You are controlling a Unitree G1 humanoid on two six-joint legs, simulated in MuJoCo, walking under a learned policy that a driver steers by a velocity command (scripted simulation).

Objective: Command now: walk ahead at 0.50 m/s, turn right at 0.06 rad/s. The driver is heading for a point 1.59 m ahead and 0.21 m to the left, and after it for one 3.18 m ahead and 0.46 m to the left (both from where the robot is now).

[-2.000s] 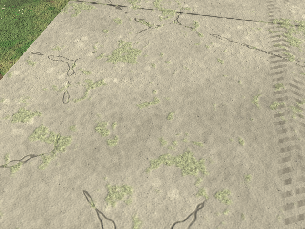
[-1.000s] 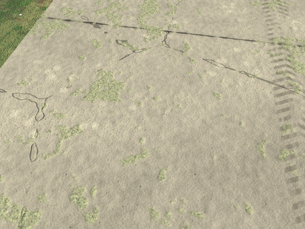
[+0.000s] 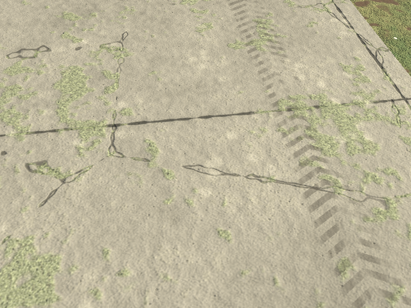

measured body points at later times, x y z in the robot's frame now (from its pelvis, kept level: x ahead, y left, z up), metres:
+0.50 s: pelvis +0.27 -0.05 +0.00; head +0.28 -0.07 +0.45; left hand +0.32 +0.21 -0.13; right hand +0.32 -0.31 -0.15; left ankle +0.26 +0.09 -0.67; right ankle +0.28 -0.11 -0.75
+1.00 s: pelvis +0.53 +0.00 -0.01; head +0.56 +0.02 +0.44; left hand +0.55 +0.26 -0.16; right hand +0.62 -0.26 -0.13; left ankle +0.58 +0.07 -0.75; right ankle +0.44 -0.12 -0.66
